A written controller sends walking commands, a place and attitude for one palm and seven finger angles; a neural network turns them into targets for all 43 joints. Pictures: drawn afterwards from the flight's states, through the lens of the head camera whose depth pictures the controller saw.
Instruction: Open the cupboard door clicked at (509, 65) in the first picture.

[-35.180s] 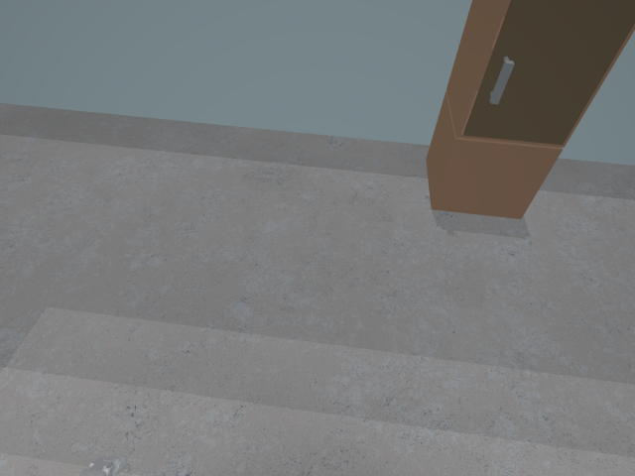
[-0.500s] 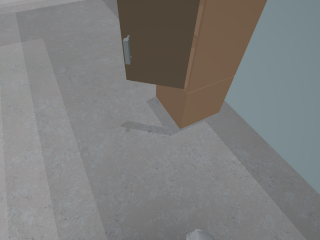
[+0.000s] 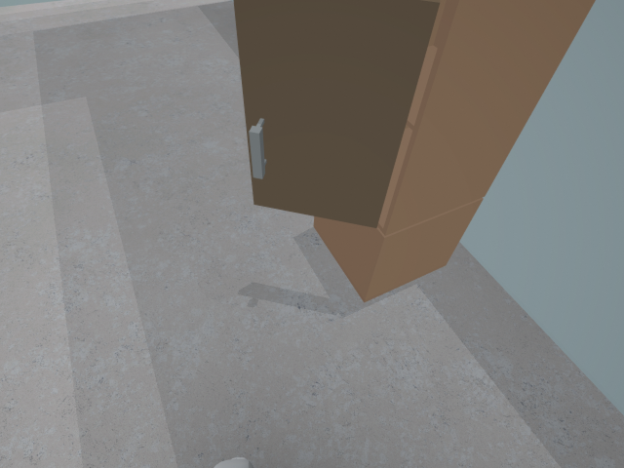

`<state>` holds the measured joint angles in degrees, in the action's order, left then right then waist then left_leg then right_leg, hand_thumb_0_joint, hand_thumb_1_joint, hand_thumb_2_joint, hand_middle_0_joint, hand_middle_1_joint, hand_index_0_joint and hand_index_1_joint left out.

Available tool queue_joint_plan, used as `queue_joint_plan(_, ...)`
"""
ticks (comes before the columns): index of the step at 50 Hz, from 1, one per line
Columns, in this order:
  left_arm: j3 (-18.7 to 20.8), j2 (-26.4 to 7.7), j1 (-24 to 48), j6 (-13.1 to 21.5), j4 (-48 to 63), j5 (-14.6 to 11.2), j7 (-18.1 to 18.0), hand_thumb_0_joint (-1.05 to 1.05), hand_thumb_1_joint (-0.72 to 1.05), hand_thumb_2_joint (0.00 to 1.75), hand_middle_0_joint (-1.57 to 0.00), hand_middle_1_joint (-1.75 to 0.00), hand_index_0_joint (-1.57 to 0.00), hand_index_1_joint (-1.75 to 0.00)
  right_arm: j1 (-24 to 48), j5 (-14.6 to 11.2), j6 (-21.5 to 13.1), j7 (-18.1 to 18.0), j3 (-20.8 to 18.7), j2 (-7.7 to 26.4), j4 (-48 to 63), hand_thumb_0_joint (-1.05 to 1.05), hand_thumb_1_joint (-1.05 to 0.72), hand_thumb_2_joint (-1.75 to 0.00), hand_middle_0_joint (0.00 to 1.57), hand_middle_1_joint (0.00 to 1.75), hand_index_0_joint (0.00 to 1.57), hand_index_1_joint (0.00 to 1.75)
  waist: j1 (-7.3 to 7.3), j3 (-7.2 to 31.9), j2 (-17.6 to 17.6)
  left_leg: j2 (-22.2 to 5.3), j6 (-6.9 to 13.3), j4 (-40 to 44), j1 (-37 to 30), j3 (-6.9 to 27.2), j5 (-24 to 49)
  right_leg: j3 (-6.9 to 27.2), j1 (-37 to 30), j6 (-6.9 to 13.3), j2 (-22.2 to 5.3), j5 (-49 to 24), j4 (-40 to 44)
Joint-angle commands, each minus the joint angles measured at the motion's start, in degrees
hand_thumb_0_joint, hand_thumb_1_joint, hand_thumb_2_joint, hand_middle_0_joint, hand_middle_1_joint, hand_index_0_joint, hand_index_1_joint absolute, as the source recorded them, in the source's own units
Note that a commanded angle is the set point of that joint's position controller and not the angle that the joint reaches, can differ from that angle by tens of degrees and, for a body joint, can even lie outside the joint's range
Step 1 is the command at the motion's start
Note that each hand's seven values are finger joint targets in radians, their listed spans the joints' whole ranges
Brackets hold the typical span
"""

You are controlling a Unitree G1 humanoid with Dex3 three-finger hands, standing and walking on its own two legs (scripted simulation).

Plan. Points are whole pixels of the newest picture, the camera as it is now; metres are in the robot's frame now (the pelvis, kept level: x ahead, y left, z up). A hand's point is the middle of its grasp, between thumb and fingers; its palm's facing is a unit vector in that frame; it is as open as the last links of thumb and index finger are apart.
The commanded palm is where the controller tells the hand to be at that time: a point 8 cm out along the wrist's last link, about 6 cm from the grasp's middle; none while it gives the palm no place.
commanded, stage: take the last steps up to it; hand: left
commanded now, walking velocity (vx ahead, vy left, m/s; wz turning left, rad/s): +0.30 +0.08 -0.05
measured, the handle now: (260, 148) +0.81 +0.19 -0.11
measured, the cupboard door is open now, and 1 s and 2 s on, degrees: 51 51 51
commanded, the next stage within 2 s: come to a stop and stand still in 0.32 s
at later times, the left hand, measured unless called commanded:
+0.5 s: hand (204, 359) +0.30 +0.20 -0.17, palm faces -0.02 -0.98 -0.19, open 7.3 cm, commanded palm none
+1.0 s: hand (180, 370) +0.28 +0.24 -0.17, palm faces -0.02 -0.96 -0.30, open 7.3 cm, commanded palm none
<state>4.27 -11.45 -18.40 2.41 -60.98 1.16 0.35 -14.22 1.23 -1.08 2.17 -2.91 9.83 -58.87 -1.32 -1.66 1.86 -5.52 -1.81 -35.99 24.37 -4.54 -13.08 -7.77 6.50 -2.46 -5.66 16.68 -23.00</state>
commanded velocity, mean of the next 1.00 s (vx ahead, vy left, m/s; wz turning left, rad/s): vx -0.04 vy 0.01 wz -0.02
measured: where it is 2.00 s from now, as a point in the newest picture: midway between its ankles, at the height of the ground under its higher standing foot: outside the picture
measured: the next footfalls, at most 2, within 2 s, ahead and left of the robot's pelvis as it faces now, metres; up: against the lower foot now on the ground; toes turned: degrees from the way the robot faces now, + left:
left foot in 0.04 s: +0.13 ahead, +0.15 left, +0.00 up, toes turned +7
right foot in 0.42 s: +0.26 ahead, -0.06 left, +0.00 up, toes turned -10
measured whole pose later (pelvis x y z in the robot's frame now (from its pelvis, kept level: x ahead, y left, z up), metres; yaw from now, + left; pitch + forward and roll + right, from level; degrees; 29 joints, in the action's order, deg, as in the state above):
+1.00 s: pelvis +0.21 +0.03 -0.01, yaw -4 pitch +1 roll +0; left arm 3.2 -12.7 -11.6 -1.7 -56.7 0.9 -1.6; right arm -9.9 0.2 2.9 -1.7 -3.3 12.0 -57.7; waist -0.1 -3.8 -1.4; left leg -2.5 -1.1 -39.3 19.2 -2.2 -23.9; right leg -2.0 12.7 1.6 0.3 19.1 -31.4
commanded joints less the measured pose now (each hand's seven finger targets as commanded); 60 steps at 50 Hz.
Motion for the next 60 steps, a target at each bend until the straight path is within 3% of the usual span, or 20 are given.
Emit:
queue_joint_plan(1, 1.2, -6.9, 1.2, 0.6, 3.0, 0.2, 0.5, 0.0, 0.9, 0.9, -0.2, -0.3, -0.2, -0.3, -10.3, 0.4, -2.2, -0.9, -1.6, 7.3, 0.4, 0.0, -0.9, -0.9, 0.2, 0.3, 0.2, 0.3, 4.97, 1.9, -5.3, 1.1, 1.3, 10.0, -24.3, 0.1, -2.3, 2.8, 17.8, 5.3, -4.9, 5.4, -7.1)
queue_joint_plan(2, 0.5, -3.2, 1.1, 0.4, 4.3, -0.1, 0.6, 0.0, 0.9, 0.9, -0.2, -0.3, -0.2, -0.3, -17.1, 1.3, -2.5, -1.8, -3.0, 13.4, -0.9, 0.0, -0.9, -0.9, 0.2, 0.3, 0.2, 0.3, 7.65, 4.8, -19.8, -12.2, 6.6, 16.3, -30.4, 18.3, -7.7, -3.2, 27.5, 2.6, 2.1, 13.8, -24.7)
queue_joint_plan(3, -0.2, -2.7, 5.3, 0.5, 6.9, 0.0, 0.3, 0.0, 0.9, 0.9, -0.2, -0.3, -0.2, -0.3, -21.5, 1.2, -2.1, -2.7, -3.0, 15.0, -1.4, 0.0, -0.9, -0.9, 0.2, 0.3, 0.2, 0.3, 9.36, 5.4, -19.1, -18.6, 11.9, 22.5, -30.3, 27.7, -9.1, 1.3, 32.2, 2.9, 4.1, 18.3, -39.1)
queue_joint_plan(6, -0.3, -2.7, 7.6, 0.7, 6.1, 0.1, 0.6, 0.0, 0.9, 0.9, -0.2, -0.3, -0.2, -0.3, -10.5, 0.7, -2.8, -3.4, -0.9, 9.4, 0.9, 0.0, -0.9, -0.9, 0.2, 0.3, 0.2, 0.3, 4.82, 0.1, -9.8, -16.4, 12.8, 22.6, -19.0, 19.9, 0.4, 7.0, 33.9, 3.6, -2.2, 8.8, -47.4)
queue_joint_plan(10, -0.8, -0.7, 4.2, -0.6, 4.5, 0.0, 0.9, 0.0, 0.9, 0.9, -0.2, -0.3, -0.2, -0.3, -7.4, 0.6, -3.8, -3.8, 0.0, 7.2, 0.3, 0.0, -0.9, -0.9, 0.2, 0.3, 0.2, 0.3, 1.46, 0.5, -8.2, -11.5, 11.0, 22.8, -16.9, 6.6, 16.6, 4.9, 25.5, 2.6, -1.7, 3.1, -35.2)
queue_joint_plan(18, -0.8, -1.9, 4.0, -0.7, 4.8, 0.3, 0.6, 0.0, 0.9, 0.9, -0.2, -0.3, -0.2, -0.3, -5.4, 0.3, -2.4, -3.5, 0.3, 7.5, -1.6, 0.0, -0.9, -0.9, 0.2, 0.3, 0.2, 0.3, -0.73, -0.3, -5.7, -7.7, 8.4, 14.8, -13.4, 1.0, 16.3, 0.3, 6.6, 3.6, 3.1, -6.0, -10.3)
queue_joint_plan(19, -0.2, -3.5, 0.5, -0.4, 3.9, 0.3, 0.4, 0.0, 0.9, 0.9, -0.2, -0.3, -0.2, -0.3, -4.8, 0.0, -2.2, -3.4, 0.4, 6.8, -1.7, 0.0, -0.9, -0.9, 0.2, 0.3, 0.2, 0.3, -2.54, 0.8, -2.7, -5.0, 6.5, 9.2, -9.6, -0.6, 10.8, 2.4, -0.9, 4.1, 2.5, -8.4, -6.2)
queue_joint_plan(21, 1.5, -12.2, -8.0, 0.4, 1.7, 0.2, -0.5, 0.0, 0.9, 0.9, -0.2, -0.3, -0.2, -0.3, -5.9, -0.7, -1.7, -2.8, 0.6, 4.0, 0.3, 0.0, -0.9, -0.9, 0.2, 0.3, 0.2, 0.3, -4.71, 4.5, 16.8, 5.8, 1.2, -15.5, 6.6, -5.7, -21.1, 29.2, -13.9, 14.4, -18.3, -13.9, 6.6)
queue_joint_plan(23, 0.5, -9.5, -1.2, 0.1, 3.7, -0.3, -1.6, 0.0, 0.9, 0.9, -0.2, -0.3, -0.2, -0.3, -3.1, -0.9, -0.8, -3.4, 0.6, 4.1, 0.4, 0.0, -0.9, -0.9, 0.2, 0.3, 0.2, 0.3, -2.35, -0.4, 5.2, 1.9, 0.8, -20.9, 4.4, 3.5, -21.1, 26.2, -2.1, 18.1, -18.6, -20.3, 8.5)
queue_joint_plan(28, -0.5, -6.7, 7.8, -0.8, 5.2, -0.3, -2.6, 0.0, 0.9, 0.9, -0.2, -0.3, -0.2, -0.3, -7.9, -1.4, 2.1, -3.8, 1.2, 0.4, -3.0, 0.0, -0.9, -0.9, 0.2, 0.3, 0.2, 0.3, 2.73, 4.7, 4.7, 3.2, -1.0, -2.4, -8.7, 0.9, -8.1, 9.2, 3.8, 13.0, -9.7, -43.8, 0.2)
queue_joint_plan(31, -0.3, -6.1, 7.0, -2.0, 4.8, -0.9, -2.3, 0.0, 0.9, 0.9, -0.2, -0.3, -0.2, -0.3, -9.5, -0.6, 1.9, -3.9, 0.4, 2.7, -3.4, 0.0, -0.9, -0.9, 0.2, 0.3, 0.2, 0.3, 2.71, 6.6, -2.0, 0.5, 0.3, 10.6, -16.4, 2.7, 12.1, 8.0, 6.4, 7.4, -6.0, -28.3, -7.4)
queue_joint_plan(33, -0.7, -3.3, 5.8, -3.2, 6.3, -1.4, -2.4, 0.0, 0.9, 0.9, -0.2, -0.3, -0.2, -0.3, -5.5, 0.0, 1.7, -4.5, -0.6, 8.6, 0.2, 0.0, -0.9, -0.9, 0.2, 0.3, 0.2, 0.3, 0.88, 4.6, -16.0, -13.5, 9.4, 15.4, -11.1, 15.0, 39.9, 3.0, 8.8, 2.2, 2.4, 2.0, -16.2)
queue_joint_plan(39, -0.3, -3.6, 7.7, -4.4, 6.8, -0.9, -2.1, 0.0, 0.9, 0.9, -0.2, -0.3, -0.2, -0.3, -3.4, 0.8, 1.8, -5.8, -1.3, 10.6, 1.6, 0.0, -0.9, -0.9, 0.2, 0.3, 0.2, 0.3, 2.63, 3.8, -11.2, -13.3, 13.2, 10.6, -22.3, 12.9, 56.1, 7.6, 18.6, 2.5, 5.1, 15.5, -27.6)
queue_joint_plan(45, 0.1, -5.1, 2.2, -4.0, 6.5, -0.6, -1.7, 0.0, 0.9, 0.9, -0.2, -0.3, -0.2, -0.3, -0.6, -0.3, 2.3, -5.2, -2.5, 12.5, 2.8, 0.0, -0.9, -0.9, 0.2, 0.3, 0.2, 0.3, 0.95, 9.1, -9.2, -9.5, 8.2, 6.9, -19.9, 8.9, 39.0, 6.0, 3.9, 3.0, 5.1, -5.7, -4.6)
queue_joint_plan(46, 0.4, -7.4, 0.5, -3.5, 6.3, -0.1, -2.0, 0.0, 0.9, 0.9, -0.2, -0.3, -0.2, -0.3, 0.0, -0.6, 2.5, -5.0, -2.3, 10.7, 3.4, 0.0, -0.9, -0.9, 0.2, 0.3, 0.2, 0.3, 0.43, 9.3, -2.0, -5.2, 5.2, 2.8, -14.7, 6.3, 25.4, 11.4, -0.9, 4.1, 1.3, -22.3, 1.0)
queue_joint_plan(47, 1.1, -11.5, 1.0, -3.3, 6.3, 0.6, -2.3, 0.0, 0.9, 0.9, -0.2, -0.3, -0.2, -0.3, 0.5, -1.1, 2.8, -4.6, -1.8, 7.4, 4.7, 0.0, -0.9, -0.9, 0.2, 0.3, 0.2, 0.3, 0.7, 7.3, 10.6, 2.2, 1.1, -2.6, -5.4, 0.1, 1.1, 22.2, -3.7, 8.0, -9.7, -37.2, 2.1)
queue_joint_plan(48, 0.6, -11.9, 1.4, -3.0, 6.2, 0.3, -2.2, 0.0, 0.9, 0.9, -0.2, -0.3, -0.2, -0.3, 3.0, -1.1, 3.6, -4.2, -1.4, 6.6, 5.3, 0.0, -0.9, -0.9, 0.2, 0.3, 0.2, 0.3, -0.62, 5.2, 11.3, 5.7, 0.1, -11.7, -3.8, 2.5, -20.8, 24.5, 1.0, 13.4, -15.9, -41.9, 4.0)
queue_joint_plan(51, -0.3, -8.6, 6.4, -2.5, 6.5, 0.1, -2.8, 0.0, 0.9, 0.9, -0.2, -0.3, -0.2, -0.3, 3.9, -0.8, 4.5, -3.7, -0.9, 5.0, 3.8, 0.0, -0.9, -0.9, 0.2, 0.3, 0.2, 0.3, 1.6, 0.7, 8.2, 4.4, 0.1, -19.1, -1.5, 6.2, -16.9, 19.7, 4.4, 13.9, -10.2, -35.6, 3.8)
queue_joint_plan(57, -0.3, -10.2, 4.0, -1.7, 5.0, 0.0, -2.4, 0.0, 0.9, 0.9, -0.2, -0.3, -0.2, -0.3, 1.8, -1.0, 2.8, -3.1, -0.1, 4.8, 2.1, 0.0, -0.9, -0.9, 0.2, 0.3, 0.2, 0.3, 0.62, 2.2, 5.6, 5.6, -0.8, 2.7, -8.1, 2.9, -9.6, 18.4, -0.9, 12.0, -8.7, -33.3, 1.4)
queue_joint_plan(60, -0.7, -8.1, 5.2, -1.9, 4.5, -0.9, -2.0, 0.0, 0.9, 0.9, -0.2, -0.3, -0.2, -0.3, -1.9, -0.7, 1.2, -3.5, 0.0, 6.4, 0.6, 0.0, -0.9, -0.9, 0.2, 0.3, 0.2, 0.3, 1.69, 3.8, 0.5, 1.5, 1.4, 15.2, -19.7, 6.9, 7.5, 15.2, 5.8, 6.3, -3.6, -19.3, -2.3)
